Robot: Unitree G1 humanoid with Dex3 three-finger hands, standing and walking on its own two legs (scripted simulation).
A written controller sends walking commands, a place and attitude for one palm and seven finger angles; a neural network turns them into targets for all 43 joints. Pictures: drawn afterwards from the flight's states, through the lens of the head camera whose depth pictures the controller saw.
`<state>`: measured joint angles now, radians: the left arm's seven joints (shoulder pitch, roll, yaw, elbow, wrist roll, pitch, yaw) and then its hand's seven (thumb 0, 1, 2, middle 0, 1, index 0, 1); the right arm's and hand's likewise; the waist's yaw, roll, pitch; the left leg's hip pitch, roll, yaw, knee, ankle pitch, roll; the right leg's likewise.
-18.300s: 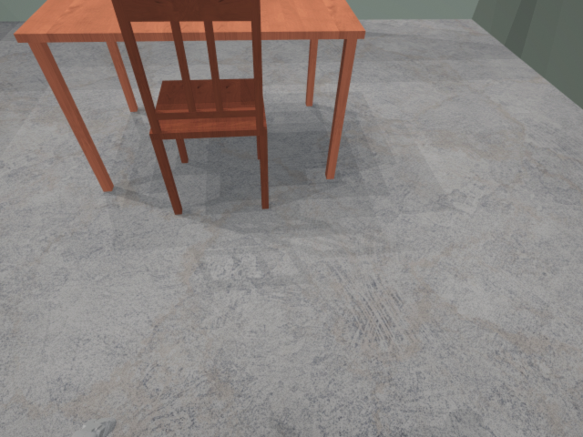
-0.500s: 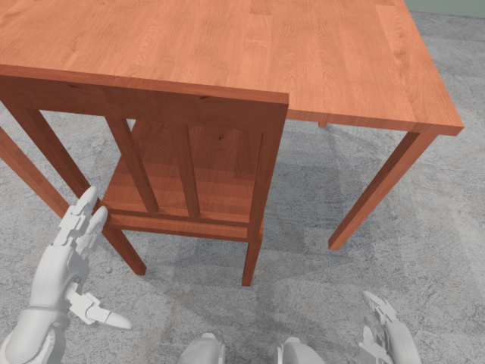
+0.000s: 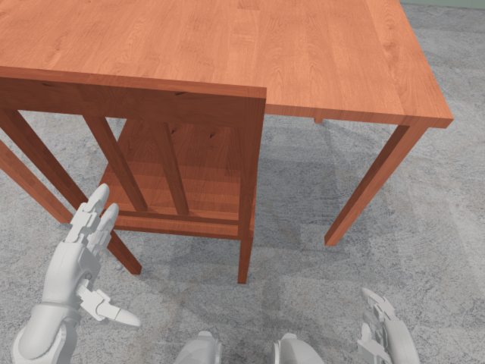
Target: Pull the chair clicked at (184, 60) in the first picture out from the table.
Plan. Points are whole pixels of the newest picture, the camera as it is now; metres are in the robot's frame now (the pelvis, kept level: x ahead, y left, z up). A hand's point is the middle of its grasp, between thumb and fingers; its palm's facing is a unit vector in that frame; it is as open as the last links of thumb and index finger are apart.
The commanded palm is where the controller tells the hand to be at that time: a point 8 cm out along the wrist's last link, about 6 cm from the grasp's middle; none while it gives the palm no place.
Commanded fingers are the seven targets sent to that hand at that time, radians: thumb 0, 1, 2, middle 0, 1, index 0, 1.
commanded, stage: aim the fingers beside a spindle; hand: left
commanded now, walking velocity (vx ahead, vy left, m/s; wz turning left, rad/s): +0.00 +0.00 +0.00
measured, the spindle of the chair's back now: (122, 170) +0.45 +0.26 +0.00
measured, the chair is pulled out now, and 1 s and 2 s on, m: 0.00 0.00 0.00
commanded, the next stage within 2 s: none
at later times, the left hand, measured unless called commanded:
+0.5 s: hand (144, 260) +0.27 +0.17 +0.01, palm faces -0.06 -1.00 -0.02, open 17.0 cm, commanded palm +0.25 +0.23 +0.02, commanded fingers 0.00 -0.50 0.30 -0.06 -0.08 -0.06 -0.08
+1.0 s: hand (165, 248) +0.29 +0.14 +0.01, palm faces -0.07 -1.00 -0.03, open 16.9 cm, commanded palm +0.28 +0.20 +0.00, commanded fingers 0.00 -0.50 0.30 -0.06 -0.08 -0.06 -0.08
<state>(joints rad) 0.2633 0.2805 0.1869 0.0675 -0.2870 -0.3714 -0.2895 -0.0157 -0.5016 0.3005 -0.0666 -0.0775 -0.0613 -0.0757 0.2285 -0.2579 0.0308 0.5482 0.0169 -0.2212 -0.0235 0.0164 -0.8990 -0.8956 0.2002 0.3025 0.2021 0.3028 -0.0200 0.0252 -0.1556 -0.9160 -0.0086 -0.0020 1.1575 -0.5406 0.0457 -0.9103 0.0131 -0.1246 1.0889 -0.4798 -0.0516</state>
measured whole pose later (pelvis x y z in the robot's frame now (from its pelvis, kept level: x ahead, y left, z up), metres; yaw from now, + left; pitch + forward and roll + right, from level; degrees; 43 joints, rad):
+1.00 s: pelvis +0.00 +0.00 -0.03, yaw +0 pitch +22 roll -2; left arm 0.09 0.20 0.04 0.13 -0.18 -0.40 -0.12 -0.02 -0.50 0.30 -0.07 -0.08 -0.06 -0.08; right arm 0.21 -0.26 0.03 0.52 0.00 -0.13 0.01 0.02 -0.90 -0.90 0.20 0.30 0.20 0.30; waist -0.02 0.03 -0.18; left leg -1.07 -0.02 0.02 1.27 -0.58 0.05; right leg -1.08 0.00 -0.11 1.22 -0.52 -0.05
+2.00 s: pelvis +0.00 -0.01 -0.03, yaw +0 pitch +22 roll -2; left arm 0.10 0.23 0.07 0.12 -0.17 -0.45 -0.08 -0.02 -0.50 0.30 -0.07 -0.08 -0.06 -0.08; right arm 0.21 -0.26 0.02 0.53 0.00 -0.11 0.01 0.01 -0.90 -0.90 0.20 0.30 0.20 0.30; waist -0.02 0.02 -0.18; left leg -1.07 -0.01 0.01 1.28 -0.58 0.04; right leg -1.08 0.01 -0.11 1.23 -0.53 -0.06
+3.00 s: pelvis +0.00 +0.01 -0.02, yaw -1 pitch +22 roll -3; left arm 0.15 0.21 0.00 0.04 -0.16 -0.44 -0.06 -0.02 -0.50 0.30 -0.07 -0.08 -0.06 -0.08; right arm 0.21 -0.25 0.03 0.52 0.00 -0.10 0.01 0.01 -0.90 -0.90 0.20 0.30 0.20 0.30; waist -0.02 0.03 -0.18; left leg -1.06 -0.02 0.02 1.26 -0.58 0.07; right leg -1.06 0.00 -0.10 1.20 -0.52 -0.04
